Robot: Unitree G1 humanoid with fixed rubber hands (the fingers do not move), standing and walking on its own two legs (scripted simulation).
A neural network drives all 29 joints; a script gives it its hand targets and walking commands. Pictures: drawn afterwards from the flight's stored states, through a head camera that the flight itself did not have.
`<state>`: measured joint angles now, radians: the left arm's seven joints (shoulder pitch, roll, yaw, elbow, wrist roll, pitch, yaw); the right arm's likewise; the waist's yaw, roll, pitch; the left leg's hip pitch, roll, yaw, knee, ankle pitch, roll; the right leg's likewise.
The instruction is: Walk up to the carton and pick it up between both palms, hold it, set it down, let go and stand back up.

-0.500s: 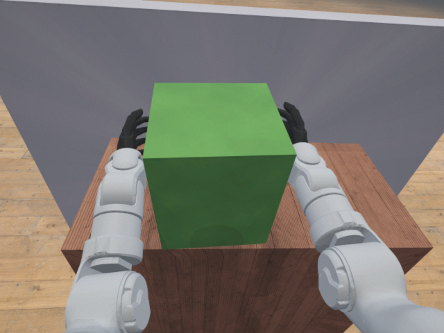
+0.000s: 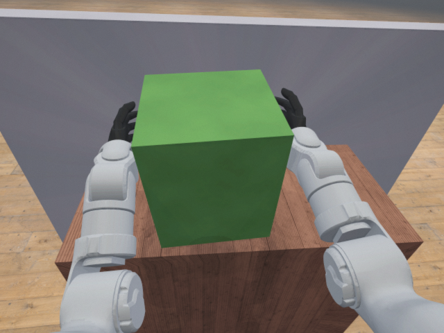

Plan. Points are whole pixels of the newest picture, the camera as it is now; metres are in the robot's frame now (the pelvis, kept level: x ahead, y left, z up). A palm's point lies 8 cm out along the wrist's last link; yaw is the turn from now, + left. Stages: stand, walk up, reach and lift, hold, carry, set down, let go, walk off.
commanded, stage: reach and lift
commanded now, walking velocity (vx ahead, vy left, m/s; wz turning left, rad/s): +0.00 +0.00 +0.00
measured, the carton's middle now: (210, 159) +0.39 +0.00 +0.17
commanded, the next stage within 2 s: hold in 1.24 s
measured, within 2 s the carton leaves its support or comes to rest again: neither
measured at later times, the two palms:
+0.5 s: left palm (120, 136) +0.38 +0.15 +0.23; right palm (298, 122) +0.38 -0.15 +0.25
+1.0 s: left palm (118, 120) +0.38 +0.15 +0.26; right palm (304, 106) +0.38 -0.15 +0.28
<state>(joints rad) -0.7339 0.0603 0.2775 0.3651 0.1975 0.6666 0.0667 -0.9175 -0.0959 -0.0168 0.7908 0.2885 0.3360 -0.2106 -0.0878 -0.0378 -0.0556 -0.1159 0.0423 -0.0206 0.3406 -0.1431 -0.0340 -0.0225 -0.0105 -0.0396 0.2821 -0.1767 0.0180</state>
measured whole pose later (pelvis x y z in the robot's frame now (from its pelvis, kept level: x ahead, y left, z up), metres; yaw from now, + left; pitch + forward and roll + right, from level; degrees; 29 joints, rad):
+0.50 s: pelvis +0.00 +0.00 +0.00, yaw +0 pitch -4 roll -1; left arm -0.76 0.07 0.31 0.32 0.18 0.79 0.03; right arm -0.95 -0.11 0.00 0.70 0.35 0.50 -0.27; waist -0.10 -0.02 -0.09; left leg -0.12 0.04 -0.02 0.34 -0.15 -0.03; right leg -0.03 -0.01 -0.04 0.29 -0.18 0.02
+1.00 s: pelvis +0.01 +0.00 +0.00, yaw +0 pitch -4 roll -1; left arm -0.83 0.09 0.31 0.32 0.17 0.86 0.04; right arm -1.03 -0.15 0.03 0.73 0.41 0.56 -0.29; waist -0.09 0.00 -0.12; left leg -0.13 0.05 -0.02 0.36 -0.16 -0.04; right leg -0.04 0.00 -0.04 0.29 -0.19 0.01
